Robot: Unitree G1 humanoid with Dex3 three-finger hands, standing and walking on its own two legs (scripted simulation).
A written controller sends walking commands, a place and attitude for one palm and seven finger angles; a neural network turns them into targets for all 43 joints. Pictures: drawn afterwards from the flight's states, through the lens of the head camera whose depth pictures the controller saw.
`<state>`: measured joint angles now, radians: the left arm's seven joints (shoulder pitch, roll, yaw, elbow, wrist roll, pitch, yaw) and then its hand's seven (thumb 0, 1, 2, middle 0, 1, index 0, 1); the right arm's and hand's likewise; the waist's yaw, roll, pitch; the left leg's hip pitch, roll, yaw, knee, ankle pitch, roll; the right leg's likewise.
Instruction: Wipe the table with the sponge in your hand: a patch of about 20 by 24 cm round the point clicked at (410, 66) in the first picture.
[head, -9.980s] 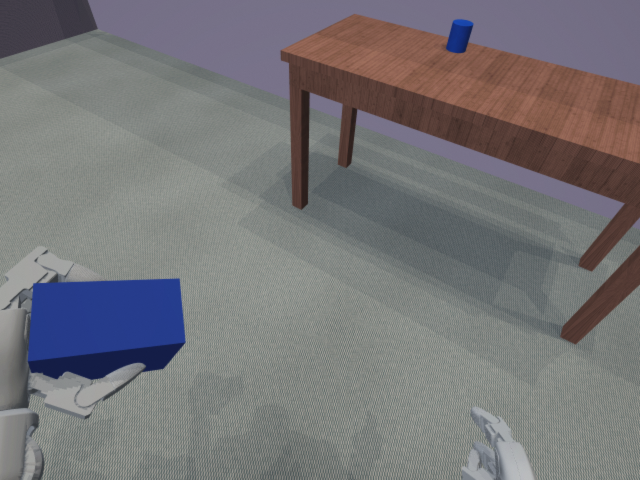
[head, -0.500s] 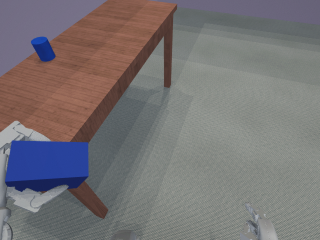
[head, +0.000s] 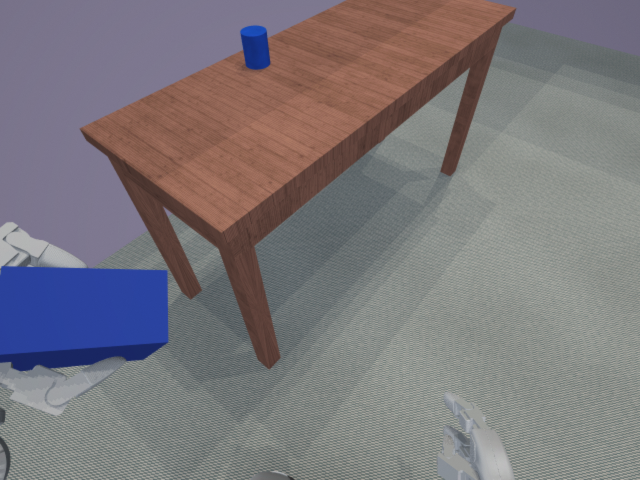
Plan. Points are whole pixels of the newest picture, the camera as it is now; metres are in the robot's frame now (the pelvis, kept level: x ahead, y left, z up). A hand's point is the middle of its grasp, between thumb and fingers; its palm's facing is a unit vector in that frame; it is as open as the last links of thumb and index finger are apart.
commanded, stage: turn to face it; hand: left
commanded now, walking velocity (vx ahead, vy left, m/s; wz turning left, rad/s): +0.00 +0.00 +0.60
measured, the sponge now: (108, 320) +0.22 +0.22 +0.17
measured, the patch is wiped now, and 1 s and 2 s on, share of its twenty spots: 0.00 0.00 0.00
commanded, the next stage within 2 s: take the last steps up to it in 0.72 s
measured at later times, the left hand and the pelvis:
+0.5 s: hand out of the picture +0.04 +0.28 +0.18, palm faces +0.58 -0.70 -0.41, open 10.7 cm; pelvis -0.11 -0.01 +0.00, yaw +16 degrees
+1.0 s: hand out of the picture -0.09 +0.20 +0.16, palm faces +0.66 -0.61 -0.45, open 10.7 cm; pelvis -0.18 -0.09 +0.01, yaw +26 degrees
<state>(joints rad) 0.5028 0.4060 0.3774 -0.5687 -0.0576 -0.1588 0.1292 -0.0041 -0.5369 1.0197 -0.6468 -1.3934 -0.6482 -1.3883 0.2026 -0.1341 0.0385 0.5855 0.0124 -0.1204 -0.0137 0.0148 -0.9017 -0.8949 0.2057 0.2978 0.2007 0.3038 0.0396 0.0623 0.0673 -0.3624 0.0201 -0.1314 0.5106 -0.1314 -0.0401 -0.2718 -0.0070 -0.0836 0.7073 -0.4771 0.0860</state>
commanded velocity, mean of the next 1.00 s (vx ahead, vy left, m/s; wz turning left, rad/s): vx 0.06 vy -0.03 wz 0.31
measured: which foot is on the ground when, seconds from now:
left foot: down 0.00-0.04, up 0.06-0.40, down 0.42-0.82, up 0.84-1.00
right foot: up 0.00-0.00, down 0.02-0.42, up 0.44-0.78, down 0.80-1.00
